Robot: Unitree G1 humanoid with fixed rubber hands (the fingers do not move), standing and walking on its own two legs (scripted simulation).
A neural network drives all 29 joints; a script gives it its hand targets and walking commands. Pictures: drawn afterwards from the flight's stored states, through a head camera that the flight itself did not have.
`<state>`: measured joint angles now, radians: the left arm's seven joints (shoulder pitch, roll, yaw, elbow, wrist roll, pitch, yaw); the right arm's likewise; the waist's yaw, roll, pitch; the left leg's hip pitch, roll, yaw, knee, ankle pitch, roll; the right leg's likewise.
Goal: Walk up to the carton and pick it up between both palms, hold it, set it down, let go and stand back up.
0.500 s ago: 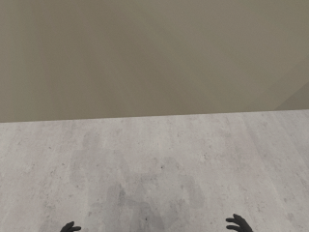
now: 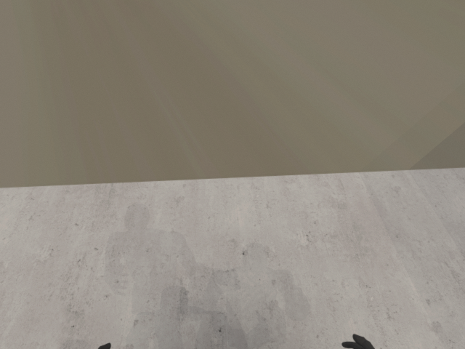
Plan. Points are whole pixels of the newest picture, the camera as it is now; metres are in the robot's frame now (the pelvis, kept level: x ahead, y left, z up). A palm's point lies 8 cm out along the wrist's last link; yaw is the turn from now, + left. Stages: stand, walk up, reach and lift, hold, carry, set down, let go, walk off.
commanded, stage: stand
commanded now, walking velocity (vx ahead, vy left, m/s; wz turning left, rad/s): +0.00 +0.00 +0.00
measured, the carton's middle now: out of the picture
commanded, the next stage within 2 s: none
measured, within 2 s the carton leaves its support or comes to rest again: neither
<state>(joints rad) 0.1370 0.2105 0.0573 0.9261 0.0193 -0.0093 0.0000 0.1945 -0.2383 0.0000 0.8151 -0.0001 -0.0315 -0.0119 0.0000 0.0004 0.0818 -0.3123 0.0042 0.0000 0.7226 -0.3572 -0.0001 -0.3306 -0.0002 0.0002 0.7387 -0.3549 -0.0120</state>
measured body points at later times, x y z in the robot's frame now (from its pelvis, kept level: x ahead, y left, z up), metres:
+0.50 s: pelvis +0.00 +0.00 +0.00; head +0.01 +0.00 +0.45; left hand +0.10 +0.25 -0.14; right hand +0.10 -0.25 -0.13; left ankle +0.02 +0.13 -0.71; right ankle +0.03 -0.11 -0.71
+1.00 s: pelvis +0.00 +0.00 +0.00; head +0.01 +0.00 +0.45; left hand +0.10 +0.26 -0.14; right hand +0.10 -0.25 -0.13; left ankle +0.02 +0.13 -0.71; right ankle +0.03 -0.11 -0.71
